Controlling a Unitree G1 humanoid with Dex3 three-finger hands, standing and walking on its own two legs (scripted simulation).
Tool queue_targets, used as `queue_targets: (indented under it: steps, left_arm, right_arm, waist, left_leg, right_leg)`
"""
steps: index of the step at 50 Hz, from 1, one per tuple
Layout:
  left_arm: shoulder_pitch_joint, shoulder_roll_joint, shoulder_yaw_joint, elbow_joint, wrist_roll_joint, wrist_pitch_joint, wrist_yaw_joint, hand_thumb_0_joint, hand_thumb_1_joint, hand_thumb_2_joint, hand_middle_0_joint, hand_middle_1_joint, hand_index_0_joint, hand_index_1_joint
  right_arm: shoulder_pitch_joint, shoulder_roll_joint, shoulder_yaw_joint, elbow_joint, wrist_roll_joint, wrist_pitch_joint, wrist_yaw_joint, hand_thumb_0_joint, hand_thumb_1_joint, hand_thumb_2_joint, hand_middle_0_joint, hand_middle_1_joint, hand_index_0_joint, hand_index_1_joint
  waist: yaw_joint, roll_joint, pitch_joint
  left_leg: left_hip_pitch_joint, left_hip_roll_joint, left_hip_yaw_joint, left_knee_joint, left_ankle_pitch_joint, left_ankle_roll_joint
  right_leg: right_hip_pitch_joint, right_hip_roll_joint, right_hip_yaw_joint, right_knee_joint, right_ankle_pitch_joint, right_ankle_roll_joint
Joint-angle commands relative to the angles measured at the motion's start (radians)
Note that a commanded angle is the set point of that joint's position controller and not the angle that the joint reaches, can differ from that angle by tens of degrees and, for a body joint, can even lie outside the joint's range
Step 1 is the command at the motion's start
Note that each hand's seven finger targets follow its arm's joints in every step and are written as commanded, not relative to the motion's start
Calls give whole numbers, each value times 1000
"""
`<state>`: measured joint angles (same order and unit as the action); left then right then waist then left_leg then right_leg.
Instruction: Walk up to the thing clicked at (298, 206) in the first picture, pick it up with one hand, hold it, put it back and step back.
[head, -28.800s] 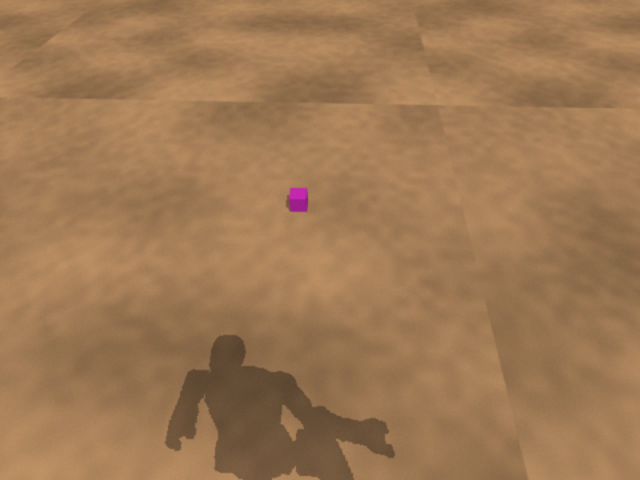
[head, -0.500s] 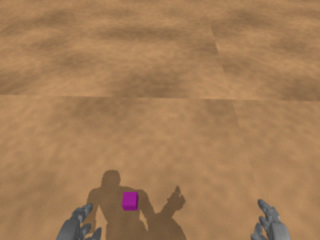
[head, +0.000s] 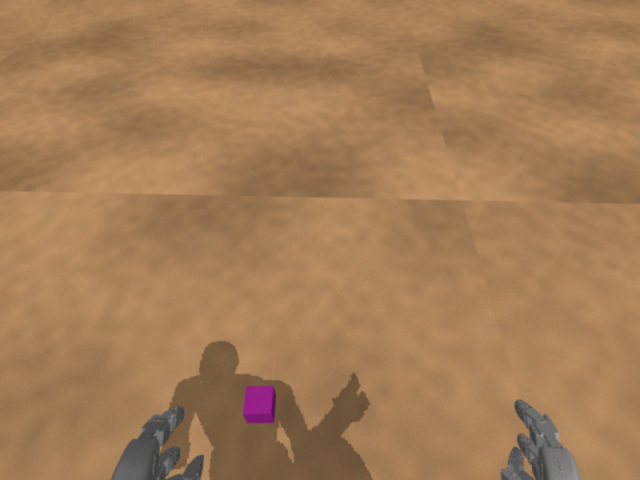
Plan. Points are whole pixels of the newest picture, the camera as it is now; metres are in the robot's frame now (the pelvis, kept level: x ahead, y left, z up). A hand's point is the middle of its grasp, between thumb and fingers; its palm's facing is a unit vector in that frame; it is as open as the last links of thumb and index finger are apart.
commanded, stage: home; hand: left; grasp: from above
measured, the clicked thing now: (260, 404) +0.48 +0.22 -0.68
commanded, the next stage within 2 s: stand in 0.28 s
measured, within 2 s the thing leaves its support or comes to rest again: neither
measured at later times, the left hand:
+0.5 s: hand out of the picture +0.15 +0.20 -0.08, palm faces +0.01 -0.95 -0.33, open 7.8 cm
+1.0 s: hand out of the picture +0.02 +0.24 -0.11, palm faces +0.04 -0.95 -0.32, open 7.4 cm
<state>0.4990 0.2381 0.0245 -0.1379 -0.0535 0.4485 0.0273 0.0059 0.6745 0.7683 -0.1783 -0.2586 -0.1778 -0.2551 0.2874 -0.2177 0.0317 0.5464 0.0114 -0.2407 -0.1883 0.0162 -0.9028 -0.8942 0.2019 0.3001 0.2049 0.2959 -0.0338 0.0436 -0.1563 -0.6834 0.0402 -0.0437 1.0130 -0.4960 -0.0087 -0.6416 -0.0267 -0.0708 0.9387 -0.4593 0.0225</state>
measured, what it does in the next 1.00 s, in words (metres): rises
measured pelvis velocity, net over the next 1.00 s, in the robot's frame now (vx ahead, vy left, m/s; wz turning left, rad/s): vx -0.01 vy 0.00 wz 0.01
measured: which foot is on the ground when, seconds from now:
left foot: down 0.00-1.00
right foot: down 0.00-1.00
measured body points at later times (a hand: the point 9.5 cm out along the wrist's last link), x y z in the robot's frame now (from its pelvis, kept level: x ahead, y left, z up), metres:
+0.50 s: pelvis -0.02 +0.00 +0.01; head +0.01 +0.00 +0.46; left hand +0.15 +0.25 -0.06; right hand +0.14 -0.26 -0.09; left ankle +0.01 +0.12 -0.68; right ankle +0.01 -0.14 -0.68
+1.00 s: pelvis -0.01 +0.00 +0.06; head -0.01 +0.01 +0.51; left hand +0.02 +0.29 -0.08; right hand +0.06 -0.27 -0.08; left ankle +0.01 +0.12 -0.68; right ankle +0.01 -0.14 -0.68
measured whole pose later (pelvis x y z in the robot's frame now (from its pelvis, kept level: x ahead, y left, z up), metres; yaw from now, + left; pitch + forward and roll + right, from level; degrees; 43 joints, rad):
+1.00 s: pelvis -0.01 +0.00 +0.06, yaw +0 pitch -4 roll +0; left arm 0.21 0.28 0.03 1.08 0.04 0.01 0.03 0.00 0.90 0.90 -0.20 -0.30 -0.20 -0.30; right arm 0.19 -0.28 -0.02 1.06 -0.03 0.00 -0.03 0.01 -0.91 -0.89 0.20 0.30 0.20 0.30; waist 0.03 0.01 0.06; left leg -0.16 0.00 0.00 0.47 -0.24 0.01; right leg -0.15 -0.06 -0.05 0.45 -0.23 0.04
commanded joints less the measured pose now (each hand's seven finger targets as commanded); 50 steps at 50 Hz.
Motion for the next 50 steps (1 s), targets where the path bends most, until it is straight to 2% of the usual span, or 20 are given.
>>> queue_targets:
  steps: [1, 4, 5, 7, 8, 11, 12, 15, 17, 18, 19, 20, 21, 23, 24, 26, 30, 38, 40, 50]
  left_arm:
    - [-14, 96, 57, -192, 4, -45, 3, 0, 680, 772, -177, -262, -177, -262]
    - [-33, 100, 60, -189, 5, -41, 6, 0, 798, 844, -190, -282, -190, -282]
    - [-25, 102, 67, -197, 2, -42, 6, 0, 727, 799, -182, -269, -182, -269]
    - [-20, 101, 68, -199, 4, -42, 7, 0, 727, 799, -182, -269, -182, -269]
    - [-14, 90, 55, -189, 3, -41, 4, 0, 761, 819, -185, -275, -185, -275]
    - [-35, 104, 67, -206, 5, -43, 7, 0, 830, 859, -193, -286, -192, -287]
    - [-5, 75, 44, -169, 3, -39, 3, 0, 750, 800, -182, -269, -182, -270]
    - [-33, 104, 73, -199, 4, -43, 6, 0, 810, 847, -191, -283, -190, -283]
    - [-40, 119, 76, -208, 9, -45, 8, 0, 846, 868, -194, -289, -194, -289]
    - [-40, 110, 65, -202, 9, -45, 7, 0, 792, 837, -189, -280, -188, -280]
    - [-313, 172, 66, 149, 113, -256, 39, 0, 872, 897, -199, -298, -199, -298]
    - [-197, 185, 80, 330, 123, -321, 31, 0, 900, 900, -200, -300, -200, -301]
    - [-192, 196, 78, 375, 124, -353, 24, 0, 900, 900, -200, -300, -200, -301]
    - [-230, 218, 66, 468, 131, -394, 16, 0, 900, 900, -200, -300, -200, -301]
    - [-263, 211, 68, 508, 121, -398, 10, 0, 900, 900, -200, -300, -200, -301]
    - [-288, 207, 69, 593, 109, -407, 10, 0, 900, 900, -200, -300, -200, -301]
    - [-310, 187, 63, 763, 106, -435, 12, 0, 900, 900, -200, -300, -200, -301]
    - [-323, 212, 61, 994, 93, -465, 15, 0, 900, 900, -200, -300, -200, -301]
    - [-315, 210, 58, 1037, 88, -465, 17, 0, 900, 900, -200, -300, -200, -301]
    - [-330, 220, 44, 1181, 89, -461, 17, 0, 900, 900, -200, -300, -200, -301]
  right_arm:
    - [-63, -131, -55, -162, -5, -53, -6, 0, -899, -900, 200, 300, 200, 300]
    - [-69, -128, -55, -169, -3, -52, -9, 0, -899, -900, 200, 300, 200, 300]
    - [-65, -125, -54, -170, -6, -53, -9, 0, -899, -900, 200, 300, 200, 300]
    - [-63, -127, -54, -172, -5, -54, -9, 0, -899, -900, 200, 300, 200, 300]
    - [-59, -123, -52, -162, -4, -53, -8, 0, -899, -900, 200, 300, 200, 300]
    - [-61, -123, -54, -168, -3, -54, -12, 0, -899, -900, 200, 300, 200, 300]
    - [-56, -120, -49, -159, -4, -54, -10, 0, -899, -900, 200, 300, 200, 300]
    - [-63, -128, -55, -164, -3, -55, -10, 0, -899, -900, 200, 300, 200, 300]
    - [-70, -129, -55, -171, -2, -56, -11, 0, -899, -900, 200, 300, 200, 300]
    - [-74, -125, -50, -173, -2, -56, -11, 0, -899, -900, 200, 300, 200, 300]
    - [-136, -242, -99, 73, -133, 56, 49, 0, -900, -900, 200, 300, 200, 300]
    - [-138, -255, -113, 92, -130, 101, 82, 0, -900, -900, 200, 300, 200, 300]
    - [-119, -267, -119, 62, -139, 122, 100, 0, -900, -900, 200, 300, 200, 300]
    - [-125, -233, -112, 106, -94, 137, 141, 0, -900, -900, 200, 300, 200, 300]
    - [-116, -217, -105, 122, -78, 142, 155, 0, -900, -900, 200, 300, 200, 300]
    - [-129, -215, -113, 153, -63, 150, 169, 0, -900, -900, 200, 300, 200, 300]
    - [-151, -230, -118, 226, -73, 172, 173, 0, -900, -900, 200, 300, 200, 300]
    - [-118, -228, -110, 343, -56, 203, 159, 0, -900, -900, 200, 300, 200, 300]
    - [-117, -239, -108, 372, -52, 206, 155, 0, -900, -900, 200, 300, 200, 300]
    - [-145, -251, -98, 462, -41, 215, 151, 0, -900, -900, 200, 300, 200, 300]
  waist:
    - [-1, 23, -82]
    - [-9, 5, -53]
    - [-8, 2, -83]
    - [-4, 10, -81]
    - [-5, 18, -81]
    - [-9, 4, -80]
    - [-11, 1, -69]
    - [-4, 15, -74]
    - [-3, 17, -57]
    - [-2, 12, -35]
    - [66, -35, 160]
    - [79, -86, 79]
    - [53, -73, 80]
    - [59, -71, 23]
    - [54, -101, 30]
    - [63, -90, 37]
    - [68, 12, 92]
    - [42, -46, 120]
    - [48, -22, 133]
    - [54, -21, 189]
  left_leg:
    - [95, -25, -17, -188, 247, 12]
    - [69, -33, 1, -182, 181, 21]
    - [76, -35, 0, -178, 188, 21]
    - [81, -32, -1, -182, 188, 19]
    - [79, -33, -2, -181, 193, 18]
    - [75, -34, 3, -171, 196, 20]
    - [75, -33, 0, -178, 187, 19]
    - [73, -28, -11, -191, 165, 17]
    - [63, -29, -8, -192, 146, 18]
    - [48, -29, -10, -198, 116, 19]
    - [96, 21, -60, -280, 324, 67]
    - [149, 9, -26, -261, 313, 80]
    - [171, 2, -38, -258, 277, 81]
    - [242, -18, -22, -271, 275, 74]
    - [262, -25, -8, -286, 235, 72]
    - [287, -13, -26, -319, 257, 66]
    - [302, 28, -85, -449, 199, 72]
    - [444, 29, -52, -532, 344, 53]
    - [463, 37, -59, -569, 373, 50]
    - [514, 51, -68, -694, 356, 33]
  right_leg:
    - [54, 47, -12, -129, 193, -28]
    - [37, 44, -6, -155, 145, -23]
    - [53, 44, -7, -153, 153, -22]
    - [46, 45, -9, -146, 150, -24]
    - [43, 44, -8, -147, 153, -25]
    - [42, 43, -5, -150, 157, -23]
    - [40, 45, -7, -147, 147, -23]
    - [36, 47, -9, -143, 129, -24]
    - [31, 44, -6, -147, 115, -24]
    - [19, 46, -8, -151, 90, -23]
    - [198, -23, 61, -151, 127, -61]
    - [227, -43, 125, -202, 119, -92]
    - [188, -41, 146, -229, 97, -106]
    - [273, -69, 163, -230, 180, -101]
    - [264, -78, 163, -260, 163, -91]
    - [276, -74, 146, -280, 169, -75]
    - [318, -50, 97, -319, 162, -43]
    - [430, -84, 119, -479, 320, -46]
    - [464, -83, 111, -500, 340, -40]
    - [516, -87, 99, -597, 305, -25]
